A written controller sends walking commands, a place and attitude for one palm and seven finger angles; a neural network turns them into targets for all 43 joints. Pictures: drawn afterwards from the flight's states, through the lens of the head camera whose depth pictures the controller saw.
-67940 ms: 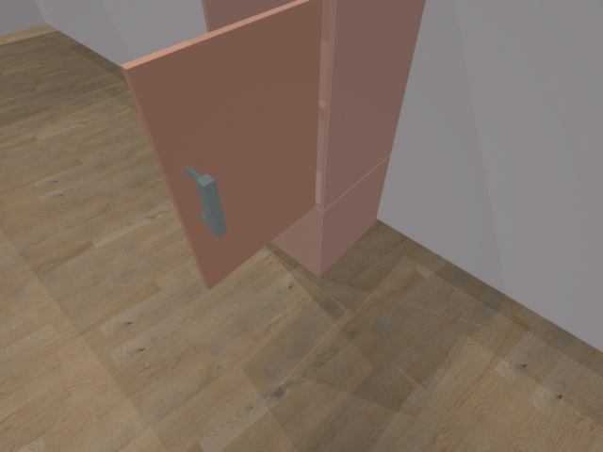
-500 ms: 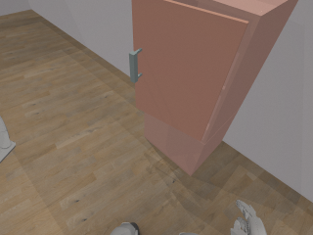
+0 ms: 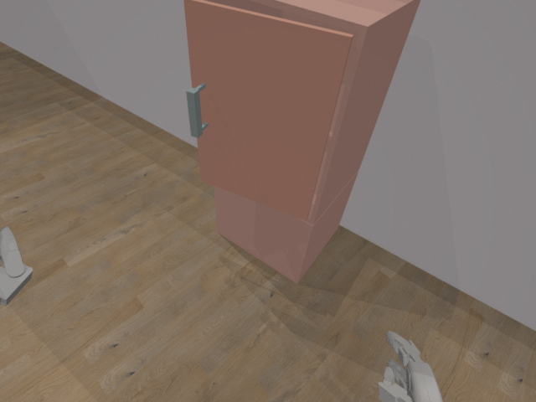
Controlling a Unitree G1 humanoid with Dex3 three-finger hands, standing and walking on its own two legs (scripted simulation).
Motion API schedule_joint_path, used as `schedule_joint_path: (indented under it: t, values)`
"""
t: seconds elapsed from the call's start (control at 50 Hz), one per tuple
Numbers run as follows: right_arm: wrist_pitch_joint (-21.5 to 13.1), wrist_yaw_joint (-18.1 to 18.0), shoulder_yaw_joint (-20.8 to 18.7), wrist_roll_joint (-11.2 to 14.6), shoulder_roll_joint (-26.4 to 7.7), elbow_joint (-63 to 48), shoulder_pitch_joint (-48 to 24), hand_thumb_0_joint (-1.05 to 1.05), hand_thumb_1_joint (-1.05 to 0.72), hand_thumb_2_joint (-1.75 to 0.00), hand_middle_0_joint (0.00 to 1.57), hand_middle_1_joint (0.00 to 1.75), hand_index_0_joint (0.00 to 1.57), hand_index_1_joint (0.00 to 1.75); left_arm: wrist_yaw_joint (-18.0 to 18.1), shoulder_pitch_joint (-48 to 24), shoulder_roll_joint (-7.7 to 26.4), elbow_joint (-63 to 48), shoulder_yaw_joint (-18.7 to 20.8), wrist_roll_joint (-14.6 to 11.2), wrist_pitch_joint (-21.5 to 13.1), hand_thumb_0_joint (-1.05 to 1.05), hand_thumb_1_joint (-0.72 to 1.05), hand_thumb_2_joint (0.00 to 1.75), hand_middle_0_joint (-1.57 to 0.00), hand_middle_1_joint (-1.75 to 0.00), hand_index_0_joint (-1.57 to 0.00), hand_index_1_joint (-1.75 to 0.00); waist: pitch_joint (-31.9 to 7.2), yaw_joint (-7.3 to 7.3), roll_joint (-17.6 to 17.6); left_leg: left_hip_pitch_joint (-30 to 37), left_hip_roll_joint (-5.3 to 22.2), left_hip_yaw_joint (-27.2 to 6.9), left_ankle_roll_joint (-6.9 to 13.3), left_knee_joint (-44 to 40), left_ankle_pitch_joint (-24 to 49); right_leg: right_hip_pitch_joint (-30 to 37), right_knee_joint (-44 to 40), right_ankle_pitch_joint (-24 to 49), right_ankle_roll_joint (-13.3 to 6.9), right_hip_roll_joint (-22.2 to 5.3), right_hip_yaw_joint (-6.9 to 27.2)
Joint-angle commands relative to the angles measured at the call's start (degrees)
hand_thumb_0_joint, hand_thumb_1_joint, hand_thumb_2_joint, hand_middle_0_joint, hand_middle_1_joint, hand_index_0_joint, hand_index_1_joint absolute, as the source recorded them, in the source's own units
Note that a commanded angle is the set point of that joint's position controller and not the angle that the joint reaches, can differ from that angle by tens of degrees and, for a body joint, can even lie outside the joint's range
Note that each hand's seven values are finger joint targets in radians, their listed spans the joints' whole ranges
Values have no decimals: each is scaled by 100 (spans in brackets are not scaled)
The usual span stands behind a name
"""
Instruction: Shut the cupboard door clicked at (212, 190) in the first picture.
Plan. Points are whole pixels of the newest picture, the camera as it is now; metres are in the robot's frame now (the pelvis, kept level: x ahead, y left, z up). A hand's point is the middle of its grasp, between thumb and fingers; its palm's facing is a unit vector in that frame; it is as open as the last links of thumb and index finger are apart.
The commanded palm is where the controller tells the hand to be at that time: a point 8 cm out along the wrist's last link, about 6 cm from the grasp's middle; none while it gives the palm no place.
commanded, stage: stop stepping back and stand still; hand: left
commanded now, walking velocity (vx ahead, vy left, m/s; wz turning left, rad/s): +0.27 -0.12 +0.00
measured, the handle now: (199, 110) +0.88 +0.21 -0.03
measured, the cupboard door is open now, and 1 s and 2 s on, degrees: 11 11 11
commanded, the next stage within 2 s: let the arm hang, fingers relaxed in 0.38 s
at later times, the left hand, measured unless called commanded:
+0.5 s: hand (46, 302) +0.19 +0.24 +0.15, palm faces +0.42 -0.81 -0.40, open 7.5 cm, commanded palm none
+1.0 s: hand out of the picture -0.06 +0.18 -0.18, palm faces +0.08 -0.97 -0.21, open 7.2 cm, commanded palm none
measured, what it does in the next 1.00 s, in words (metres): steps on the spot: right foot, then left foot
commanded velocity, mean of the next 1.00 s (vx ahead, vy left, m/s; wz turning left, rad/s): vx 0.06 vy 0.02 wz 0.00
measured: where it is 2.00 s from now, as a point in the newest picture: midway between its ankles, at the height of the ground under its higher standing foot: outside the picture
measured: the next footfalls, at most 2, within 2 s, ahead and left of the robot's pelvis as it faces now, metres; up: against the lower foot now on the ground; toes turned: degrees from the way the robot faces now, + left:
right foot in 0.14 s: -0.05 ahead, -0.07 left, +0.00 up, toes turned -5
left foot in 0.50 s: +0.09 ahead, +0.12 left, +0.00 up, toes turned +5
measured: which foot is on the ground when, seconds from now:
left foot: down 0.00-0.14, up 0.16-0.48, down 0.50-0.74, up 0.76-0.88, down 0.90-1.00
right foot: up 0.00-0.12, down 0.14-0.52, up 0.54-0.68, down 0.70-1.00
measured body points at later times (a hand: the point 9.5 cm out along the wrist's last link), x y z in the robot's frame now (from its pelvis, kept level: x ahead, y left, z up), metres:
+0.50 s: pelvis -0.02 -0.01 -0.01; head -0.04 -0.01 +0.44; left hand +0.16 +0.28 +0.17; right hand +0.10 -0.27 -0.10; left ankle +0.05 +0.11 -0.74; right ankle -0.08 -0.07 -0.74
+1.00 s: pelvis -0.03 -0.01 +0.00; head -0.01 +0.01 +0.45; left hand -0.06 +0.23 -0.16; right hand -0.01 -0.24 -0.15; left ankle -0.04 +0.08 -0.74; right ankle -0.02 -0.10 -0.74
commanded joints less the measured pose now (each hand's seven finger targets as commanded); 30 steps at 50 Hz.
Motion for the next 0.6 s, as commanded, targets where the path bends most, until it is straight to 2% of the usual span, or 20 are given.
schedule_joint_path:
  t: [0.0, 0.04, 0.06, 0.08, 0.1, 0.12, 0.14, 0.16, 0.18, 0.22, 0.26, 0.3, 0.36, 0.4, 0.44, 0.46, 0.48, 0.5, 0.54, 0.58]
  values:
    - [-184, 31, -332, -20, -886, -867, -458, 0, -90, -90, 20, 30, 20, 30, 119, 454, 1023, -2044, 657, -6, -445, 0, 90, 90, -20, -30, -20, -30, -394, 250, 1729, -301, 1055, -1107, 56, -2027, -2984, 731, -278, -235, -162, 284, -737]
    - [-122, -22, -336, -12, -913, -836, -383, 0, -90, -90, 20, 30, 20, 30, 161, 679, 1257, -1908, 846, -14, -367, 0, 90, 90, -20, -30, -20, -30, -445, 204, 1680, -281, 722, -658, -65, -1517, -2985, 1146, -1222, -175, -253, 348, -1001]
    - [-48, -51, -339, -36, -896, -835, -336, 0, -90, -90, 20, 30, 20, 30, 184, 717, 1207, -1812, 799, -10, -320, 0, 90, 90, -20, -30, -20, -30, -422, 160, 1517, -474, 593, -609, -68, -1086, -2786, 1376, -1583, -260, -365, 185, -835]
    - [29, -61, -355, -49, -887, -788, -280, 0, -90, -90, 20, 30, 20, 30, 210, 662, 1241, -1729, 847, 6, -281, 0, 90, 90, -20, -30, -20, -30, -409, 159, 1235, -701, 460, -462, -46, -354, -2442, 1468, -1837, -315, -575, -193, -354]
    - [112, -53, -384, -73, -854, -735, -236, 0, -90, -90, 20, 30, 20, 30, 228, 490, 1325, -1667, 923, 23, -262, 0, 90, 90, -20, -30, -20, -30, -306, 163, 579, -1093, 238, -283, -83, 911, -1913, 1294, -2256, -651, -956, -923, 865]
    - [162, -45, -399, -80, -883, -657, -200, 0, -90, -90, 20, 30, 20, 30, 266, 224, 1466, -1678, 1004, 17, -276, 0, 90, 90, -20, -30, -20, -30, -123, 207, -168, -1743, 26, -276, -124, 2008, -1454, 1207, -2860, -616, -1355, -1906, 2262]
    - [98, -28, -385, -110, -967, -585, -315, 0, -90, -90, 20, 30, 20, 30, 333, -79, 1632, -1634, 1180, -8, -375, 0, 90, 90, -20, -30, -20, -30, 78, 286, -185, -2173, 0, -398, -164, 2660, -1495, 1360, -2925, 977, -1587, -2296, 2475]
    - [14, -14, -403, -52, -897, -467, -89, 0, -90, -90, 20, 30, 20, 30, 362, -38, 1363, -1251, 1002, -30, -460, 0, 90, 90, -20, -30, -20, -30, -353, 200, -228, -2355, -1, -470, -224, 2980, -1440, 2008, -2429, 1909, -1481, -2176, 1980]
    - [-3, -7, -458, 30, -943, -468, -10, 0, -90, -90, 20, 30, 20, 30, 327, 100, 1034, -867, 730, -8, -427, 0, 90, 90, -20, -30, -20, -30, -309, 175, -291, -2348, 45, -572, -246, 3121, -1173, 1920, -2205, 2201, -1244, -1946, 1790]
    - [41, -29, -401, 15, -947, -415, -177, 0, -90, -90, 20, 30, 20, 30, 277, -16, 995, -592, 612, 38, -475, 0, 90, 90, -20, -30, -20, -30, 255, 218, -160, -2167, 132, -440, -232, 3056, -740, 1272, -2231, 2500, -1110, -1710, 1291]
    - [32, -81, -373, 7, -916, -348, -289, 0, -90, -90, 20, 30, 20, 30, 234, -353, 920, -280, 407, 78, -560, 0, 90, 90, -20, -30, -20, -30, 687, 253, -123, -1830, 129, -261, -174, 2688, -597, 710, -2394, 2045, -973, -1554, 860]
    - [-12, -110, -384, 19, -920, -329, -360, 0, -90, -90, 20, 30, 20, 30, 210, -707, 843, -219, 188, 123, -630, 0, 90, 90, -20, -30, -20, -30, 891, 286, -322, -1418, 65, -90, -105, 2266, -438, 336, -2563, 1529, -744, -1410, 750]
    - [-141, -161, -415, 11, -902, -360, -440, 0, -90, -90, 20, 30, 20, 30, 218, -911, 1031, -587, 254, 145, -753, 0, 90, 90, -20, -30, -20, -30, 854, 408, -534, -793, 15, 87, -22, 1518, -429, 338, -2554, 1354, -667, -1371, 635]
    - [-202, -131, -409, 3, -874, -431, -493, 0, -90, -90, 20, 30, 20, 30, 200, -737, 1115, -993, 389, 123, -775, 0, 90, 90, -20, -30, -20, -30, 600, 479, -364, -354, -78, 130, 29, 901, -366, 596, -2290, 2021, -597, -1325, 641]
    - [-257, -132, -438, 1, -925, -464, -402, 0, -90, -90, 20, 30, 20, 30, 205, -587, 1320, -1551, 651, 61, -831, 0, 90, 90, -20, -30, -20, -30, 125, 398, 248, 596, -114, 74, 93, -20, 91, 669, -1564, 2870, -378, -1149, 413]
    - [-335, 506, -468, -151, -1720, 676, -12, 0, -90, -90, 20, 30, 20, 30, -630, -262, -152, 3285, -1864, 619, 287, 0, 90, 90, -20, -30, -20, -30, 31, -172, 879, 1025, 554, -724, 274, 872, 3238, -320, 429, 4015, -133, -1185, -586]
    - [124, 471, -431, -27, -1503, 381, 504, 0, -90, -90, 20, 30, 20, 30, -760, 152, -613, 3260, -1952, 364, 823, 0, 90, 90, -20, -30, -20, -30, -683, -1, 1407, 1590, 1212, -1574, 781, 741, 4483, -436, 1327, 1619, -102, -526, -362]
    - [324, 402, -383, -42, -1400, 163, 444, 0, -90, -90, 20, 30, 20, 30, -736, 110, -865, 3008, -2047, 369, 1010, 0, 90, 90, -20, -30, -20, -30, -450, 48, 1650, 1452, 1664, -1859, 1100, 209, 4974, -852, 1879, -1248, -55, -269, -330]
    - [392, 348, -310, -222, -1456, 185, 302, 0, -90, -90, 20, 30, 20, 30, -730, -416, -794, 3377, -2163, 446, 1061, 0, 90, 90, -20, -30, -20, -30, -449, 92, 782, 658, 1766, -2224, 1154, -172, 3340, -866, 2332, -1636, -15, -192, 156]
    - [490, 325, -296, -278, -1390, 129, -26, 0, -90, -90, 20, 30, 20, 30, -833, -744, -580, 3999, -2161, 402, 1105, 0, 90, 90, -20, -30, -20, -30, -171, 176, 267, -3, 1548, -2086, 1071, -560, 902, -448, 1839, -1206, -64, -384, 102]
